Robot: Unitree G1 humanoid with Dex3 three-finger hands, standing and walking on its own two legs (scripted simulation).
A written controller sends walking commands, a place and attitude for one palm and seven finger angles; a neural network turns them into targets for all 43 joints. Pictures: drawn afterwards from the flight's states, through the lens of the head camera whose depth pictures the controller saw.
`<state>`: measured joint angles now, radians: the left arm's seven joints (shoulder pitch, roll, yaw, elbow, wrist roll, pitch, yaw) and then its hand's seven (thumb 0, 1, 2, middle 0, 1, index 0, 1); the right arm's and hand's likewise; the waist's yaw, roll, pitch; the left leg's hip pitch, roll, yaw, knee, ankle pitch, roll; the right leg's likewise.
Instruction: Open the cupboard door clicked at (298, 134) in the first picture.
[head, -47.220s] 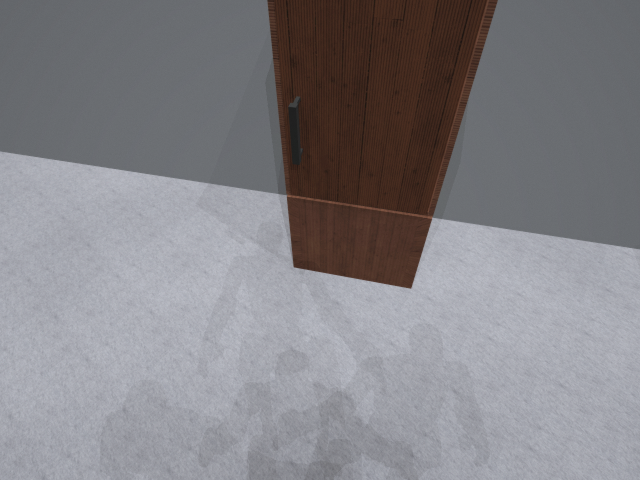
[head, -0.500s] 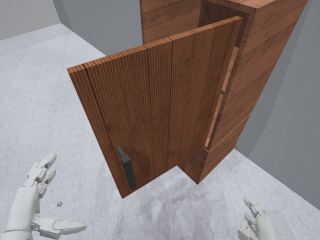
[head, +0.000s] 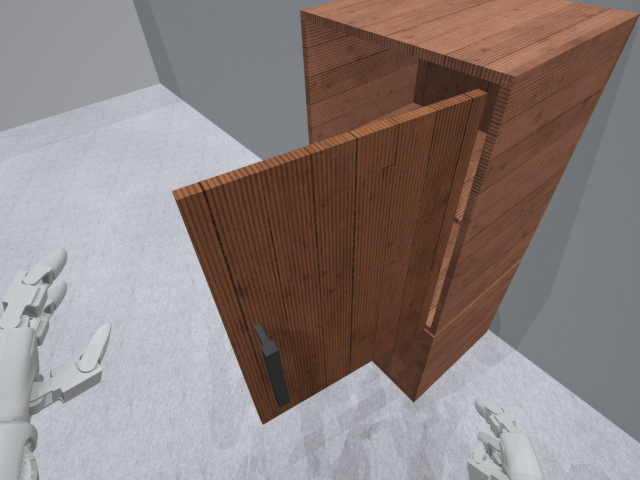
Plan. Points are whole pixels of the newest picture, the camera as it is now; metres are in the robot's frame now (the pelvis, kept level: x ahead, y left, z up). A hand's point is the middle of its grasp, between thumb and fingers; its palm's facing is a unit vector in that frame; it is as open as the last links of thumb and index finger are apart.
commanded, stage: draw the hand back to the body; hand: left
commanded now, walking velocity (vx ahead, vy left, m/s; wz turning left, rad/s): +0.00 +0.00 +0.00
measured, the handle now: (271, 366) +0.31 +0.13 -0.10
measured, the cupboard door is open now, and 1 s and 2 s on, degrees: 81 81 81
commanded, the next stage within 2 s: step back with the hand held close in 0.42 s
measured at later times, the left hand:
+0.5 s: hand (83, 365) +0.17 +0.24 +0.15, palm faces +0.43 -0.80 -0.41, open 7.4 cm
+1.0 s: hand (57, 392) +0.15 +0.26 +0.15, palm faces +0.34 -0.79 -0.50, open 7.4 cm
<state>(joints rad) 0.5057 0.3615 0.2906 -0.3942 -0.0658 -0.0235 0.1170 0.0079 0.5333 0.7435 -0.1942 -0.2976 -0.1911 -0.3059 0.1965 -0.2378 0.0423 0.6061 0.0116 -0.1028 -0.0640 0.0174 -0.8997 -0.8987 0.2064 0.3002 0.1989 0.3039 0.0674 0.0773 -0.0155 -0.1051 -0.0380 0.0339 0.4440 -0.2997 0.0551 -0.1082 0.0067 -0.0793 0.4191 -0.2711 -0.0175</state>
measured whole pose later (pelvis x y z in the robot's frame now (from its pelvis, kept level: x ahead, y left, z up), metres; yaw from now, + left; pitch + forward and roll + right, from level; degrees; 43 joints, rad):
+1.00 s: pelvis -0.06 +0.00 +0.00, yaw -1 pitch +0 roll -1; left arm 0.56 0.43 0.39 -0.47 -0.05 -0.15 0.13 0.02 0.89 0.90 -0.21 -0.30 -0.21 -0.31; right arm 0.18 -0.24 -0.01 0.59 0.01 -0.01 -0.09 0.02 -0.90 -0.90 0.20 0.30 0.20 0.30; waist 0.01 0.02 0.03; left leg -0.26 -0.03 0.06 0.47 -0.22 0.06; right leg -0.27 0.01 -0.06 0.44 -0.17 -0.02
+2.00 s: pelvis -0.21 -0.01 +0.00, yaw -5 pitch +3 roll +1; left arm 0.63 0.49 0.44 -0.57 -0.06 -0.17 0.12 0.01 0.89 0.90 -0.21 -0.30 -0.21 -0.31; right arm 0.14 -0.19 0.02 0.62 0.01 -0.02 -0.05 0.01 -0.90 -0.90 0.21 0.30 0.20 0.30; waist 0.04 -0.07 -0.01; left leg -0.56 -0.03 0.05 0.84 -0.34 -0.02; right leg -0.14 0.02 -0.01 0.43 -0.34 -0.04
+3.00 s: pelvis -0.30 -0.01 -0.01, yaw +0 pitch -2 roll +0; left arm 0.55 0.39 0.39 -0.47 -0.03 -0.20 0.15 0.02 0.89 0.90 -0.21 -0.30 -0.21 -0.31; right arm 0.22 -0.23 -0.01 0.66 0.00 -0.13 -0.07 0.02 -0.90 -0.90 0.21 0.30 0.20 0.30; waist 0.01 0.00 0.05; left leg -0.24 0.03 0.05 0.51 -0.25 -0.01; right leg -0.21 0.04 -0.10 0.52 -0.28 -0.07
